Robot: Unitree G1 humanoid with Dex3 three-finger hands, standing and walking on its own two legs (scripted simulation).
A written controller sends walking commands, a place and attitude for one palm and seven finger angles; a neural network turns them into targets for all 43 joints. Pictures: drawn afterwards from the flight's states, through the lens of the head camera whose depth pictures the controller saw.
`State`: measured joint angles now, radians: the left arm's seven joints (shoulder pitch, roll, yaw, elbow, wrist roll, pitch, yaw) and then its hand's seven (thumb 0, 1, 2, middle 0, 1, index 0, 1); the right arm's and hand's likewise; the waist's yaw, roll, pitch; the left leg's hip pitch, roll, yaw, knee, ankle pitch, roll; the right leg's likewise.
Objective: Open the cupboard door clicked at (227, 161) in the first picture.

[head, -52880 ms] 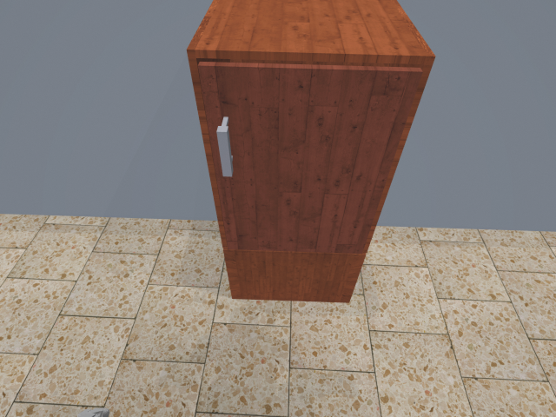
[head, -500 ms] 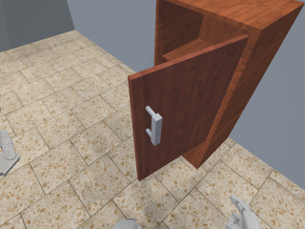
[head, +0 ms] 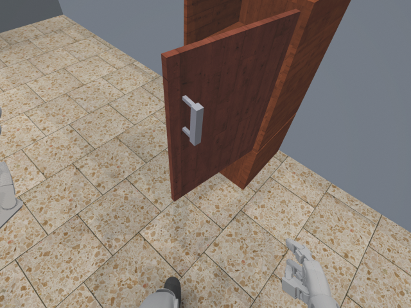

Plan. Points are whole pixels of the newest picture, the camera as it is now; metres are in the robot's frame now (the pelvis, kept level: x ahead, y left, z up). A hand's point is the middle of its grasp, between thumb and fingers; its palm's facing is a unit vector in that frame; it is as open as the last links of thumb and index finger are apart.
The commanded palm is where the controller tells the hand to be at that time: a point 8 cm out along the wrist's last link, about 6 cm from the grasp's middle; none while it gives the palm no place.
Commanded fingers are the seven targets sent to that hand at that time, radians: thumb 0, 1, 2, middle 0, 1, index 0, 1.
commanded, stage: stop stepping back and stand still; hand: left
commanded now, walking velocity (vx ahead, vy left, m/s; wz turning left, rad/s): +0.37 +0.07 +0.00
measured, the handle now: (191, 120) +0.52 +0.07 +0.04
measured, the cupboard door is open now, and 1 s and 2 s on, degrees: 80 80 80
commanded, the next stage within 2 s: let the arm hang, fingers relaxed in 0.84 s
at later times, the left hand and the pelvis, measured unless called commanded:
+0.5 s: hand out of the picture +0.13 +0.26 +0.19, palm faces +0.44 -0.77 -0.46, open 7.4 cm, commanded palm +0.09 +0.29 +0.19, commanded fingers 0.00 0.90 0.90 -0.20 -0.30 -0.20 -0.30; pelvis -0.06 +0.00 +0.02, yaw -2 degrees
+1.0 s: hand out of the picture +0.15 +0.29 +0.12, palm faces +0.31 -0.81 -0.49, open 7.4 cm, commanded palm none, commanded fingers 0.00 0.90 0.90 -0.20 -0.30 -0.20 -0.30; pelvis -0.07 +0.03 +0.01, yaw -1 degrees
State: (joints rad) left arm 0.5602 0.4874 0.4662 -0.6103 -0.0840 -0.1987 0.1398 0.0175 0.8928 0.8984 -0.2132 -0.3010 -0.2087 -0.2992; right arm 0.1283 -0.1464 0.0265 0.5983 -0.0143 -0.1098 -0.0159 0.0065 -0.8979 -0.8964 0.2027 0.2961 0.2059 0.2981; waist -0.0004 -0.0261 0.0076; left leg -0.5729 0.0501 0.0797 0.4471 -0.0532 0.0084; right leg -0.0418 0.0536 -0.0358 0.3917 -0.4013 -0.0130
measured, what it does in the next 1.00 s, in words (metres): steps on the spot: left foot, then left foot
